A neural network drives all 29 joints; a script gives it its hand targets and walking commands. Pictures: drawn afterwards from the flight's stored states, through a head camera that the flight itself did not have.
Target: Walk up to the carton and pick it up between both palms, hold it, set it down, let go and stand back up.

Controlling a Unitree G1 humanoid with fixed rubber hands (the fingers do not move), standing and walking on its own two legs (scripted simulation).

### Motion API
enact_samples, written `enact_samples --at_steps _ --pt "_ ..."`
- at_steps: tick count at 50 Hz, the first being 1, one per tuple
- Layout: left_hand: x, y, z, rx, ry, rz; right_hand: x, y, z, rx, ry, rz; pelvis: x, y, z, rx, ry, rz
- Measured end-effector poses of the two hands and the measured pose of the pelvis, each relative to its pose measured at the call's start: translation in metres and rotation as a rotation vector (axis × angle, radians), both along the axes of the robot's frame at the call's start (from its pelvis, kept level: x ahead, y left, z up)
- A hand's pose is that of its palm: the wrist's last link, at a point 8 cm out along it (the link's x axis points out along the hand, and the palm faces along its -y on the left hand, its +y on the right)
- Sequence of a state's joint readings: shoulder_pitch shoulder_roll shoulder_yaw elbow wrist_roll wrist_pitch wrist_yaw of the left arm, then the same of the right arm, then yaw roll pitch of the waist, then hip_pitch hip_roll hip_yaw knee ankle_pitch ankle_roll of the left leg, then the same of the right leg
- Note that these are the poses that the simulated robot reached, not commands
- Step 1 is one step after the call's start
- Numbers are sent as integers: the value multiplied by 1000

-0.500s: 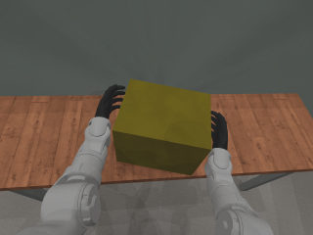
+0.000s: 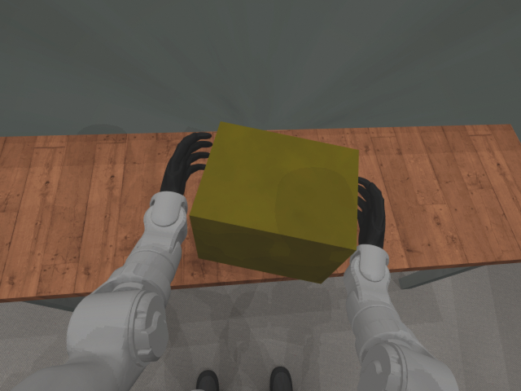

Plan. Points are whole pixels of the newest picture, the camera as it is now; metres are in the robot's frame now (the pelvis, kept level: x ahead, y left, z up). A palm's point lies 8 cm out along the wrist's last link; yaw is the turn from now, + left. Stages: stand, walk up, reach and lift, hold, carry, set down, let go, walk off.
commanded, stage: set down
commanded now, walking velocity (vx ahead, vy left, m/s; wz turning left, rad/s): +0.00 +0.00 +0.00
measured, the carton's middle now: (273, 207) +0.41 -0.05 -0.06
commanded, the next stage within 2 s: none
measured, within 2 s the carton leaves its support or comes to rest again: rests again in 1.04 s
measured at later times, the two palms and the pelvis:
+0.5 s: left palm (177, 185) +0.43 +0.11 -0.01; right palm (371, 232) +0.35 -0.20 -0.03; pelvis -0.01 +0.00 +0.00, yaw +0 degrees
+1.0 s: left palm (163, 195) +0.41 +0.13 -0.01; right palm (363, 234) +0.34 -0.18 -0.03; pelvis -0.03 +0.00 -0.01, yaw +0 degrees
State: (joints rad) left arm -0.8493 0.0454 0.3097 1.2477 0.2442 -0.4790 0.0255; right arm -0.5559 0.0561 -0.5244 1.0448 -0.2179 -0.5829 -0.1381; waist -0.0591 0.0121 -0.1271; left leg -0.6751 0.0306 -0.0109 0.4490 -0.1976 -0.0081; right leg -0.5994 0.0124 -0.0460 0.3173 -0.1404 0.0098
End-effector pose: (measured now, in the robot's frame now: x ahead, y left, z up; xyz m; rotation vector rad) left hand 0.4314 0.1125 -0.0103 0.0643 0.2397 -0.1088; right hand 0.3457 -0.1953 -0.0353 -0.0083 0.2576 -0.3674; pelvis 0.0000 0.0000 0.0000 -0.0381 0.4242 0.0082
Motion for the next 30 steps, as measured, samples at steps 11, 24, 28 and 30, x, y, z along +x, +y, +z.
enact_samples --at_steps 11,24,28,30 --pt "-2 0 -1 -6 -1 5 0 0 0 -9 1 6 -3 0 0 0 5 0" --pt "-6 0 0 -8 8 27 2 -3 1 1 7 22 -5 -3 -1 4 6 -1" --pt "-7 0 0 -15 15 39 3 -4 1 7 12 29 -7 -5 -2 7 1 0" --pt "-8 0 1 -17 18 44 3 -4 2 9 15 34 -9 -6 -3 8 -1 0"
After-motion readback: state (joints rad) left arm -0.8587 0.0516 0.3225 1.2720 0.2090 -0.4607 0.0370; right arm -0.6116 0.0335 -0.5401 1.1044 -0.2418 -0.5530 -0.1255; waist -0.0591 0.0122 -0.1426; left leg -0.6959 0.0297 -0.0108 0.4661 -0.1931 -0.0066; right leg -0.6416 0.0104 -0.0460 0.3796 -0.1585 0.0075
